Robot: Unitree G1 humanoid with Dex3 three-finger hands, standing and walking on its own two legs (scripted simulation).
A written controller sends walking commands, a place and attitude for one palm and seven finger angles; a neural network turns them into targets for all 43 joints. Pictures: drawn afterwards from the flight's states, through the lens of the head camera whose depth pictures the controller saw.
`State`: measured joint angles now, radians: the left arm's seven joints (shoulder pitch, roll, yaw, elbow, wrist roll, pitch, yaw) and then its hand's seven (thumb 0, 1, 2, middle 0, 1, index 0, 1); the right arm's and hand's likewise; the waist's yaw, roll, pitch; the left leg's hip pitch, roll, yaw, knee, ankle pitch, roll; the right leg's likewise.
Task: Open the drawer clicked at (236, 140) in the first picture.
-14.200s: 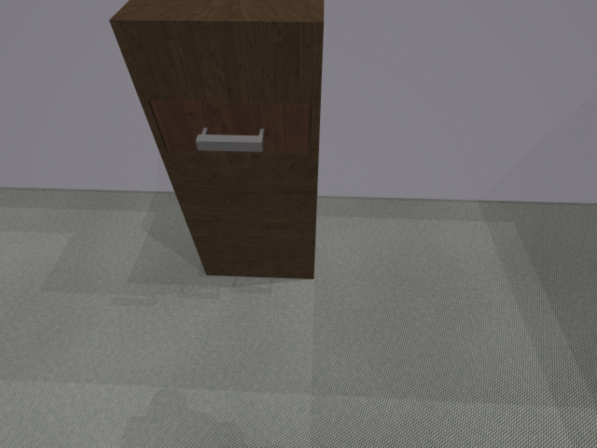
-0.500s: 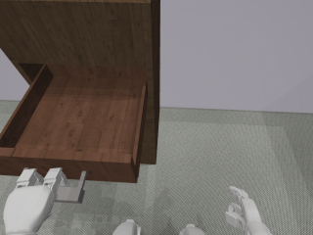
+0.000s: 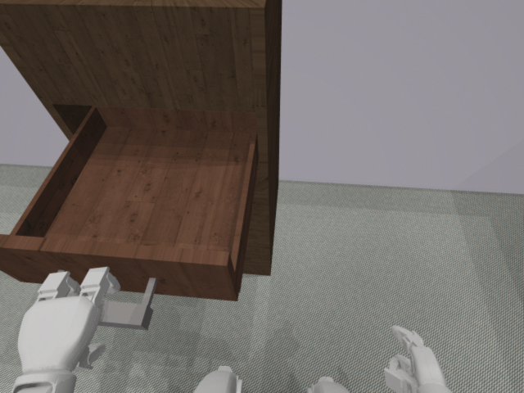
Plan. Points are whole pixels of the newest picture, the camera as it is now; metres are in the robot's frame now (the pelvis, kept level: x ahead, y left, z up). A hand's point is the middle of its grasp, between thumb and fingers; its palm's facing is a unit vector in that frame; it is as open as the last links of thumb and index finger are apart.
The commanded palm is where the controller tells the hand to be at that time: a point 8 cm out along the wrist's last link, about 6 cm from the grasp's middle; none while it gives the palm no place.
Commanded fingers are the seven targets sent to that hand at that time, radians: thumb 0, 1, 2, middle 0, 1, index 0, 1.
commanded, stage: open the thumb to release the handle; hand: left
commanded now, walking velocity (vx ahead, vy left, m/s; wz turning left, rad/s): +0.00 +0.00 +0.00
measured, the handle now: (99, 296) +0.24 +0.27 +0.01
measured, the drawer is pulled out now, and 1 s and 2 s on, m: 0.30 0.29 0.29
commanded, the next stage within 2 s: lift the hand off the handle in 0.10 s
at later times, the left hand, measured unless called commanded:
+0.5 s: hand (86, 327) +0.20 +0.28 -0.01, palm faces +0.01 -0.03 -1.00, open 13.5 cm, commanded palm +0.20 +0.27 +0.04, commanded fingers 0.00 -0.50 0.30 -0.30 -1.20 -0.30 -1.20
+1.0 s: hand (63, 310) +0.21 +0.28 +0.06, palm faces +0.04 -0.04 -1.00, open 13.5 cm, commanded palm +0.18 +0.27 +0.11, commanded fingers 0.00 -0.50 0.30 -0.30 -1.20 -0.30 -1.20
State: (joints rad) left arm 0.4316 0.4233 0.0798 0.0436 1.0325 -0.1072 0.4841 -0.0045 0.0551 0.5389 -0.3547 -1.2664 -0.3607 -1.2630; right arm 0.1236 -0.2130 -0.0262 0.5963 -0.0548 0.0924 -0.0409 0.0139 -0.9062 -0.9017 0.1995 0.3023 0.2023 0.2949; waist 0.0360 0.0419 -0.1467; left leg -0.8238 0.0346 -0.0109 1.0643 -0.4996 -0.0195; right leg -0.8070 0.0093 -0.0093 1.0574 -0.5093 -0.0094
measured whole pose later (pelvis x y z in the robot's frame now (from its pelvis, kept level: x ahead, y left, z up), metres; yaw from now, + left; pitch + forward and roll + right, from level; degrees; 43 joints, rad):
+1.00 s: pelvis +0.00 +0.00 +0.03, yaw +0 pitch +9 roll +0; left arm 0.38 0.46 0.07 -0.02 0.98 -0.07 0.39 0.00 -0.49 0.30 -0.32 -1.20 -0.37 -1.22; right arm 0.14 -0.23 -0.03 0.61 -0.03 0.07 -0.06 0.01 -0.91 -0.90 0.20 0.30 0.20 0.29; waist 0.05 0.06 -0.10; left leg -0.62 0.03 -0.01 0.89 -0.42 -0.01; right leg -0.60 0.00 -0.01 0.88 -0.43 0.00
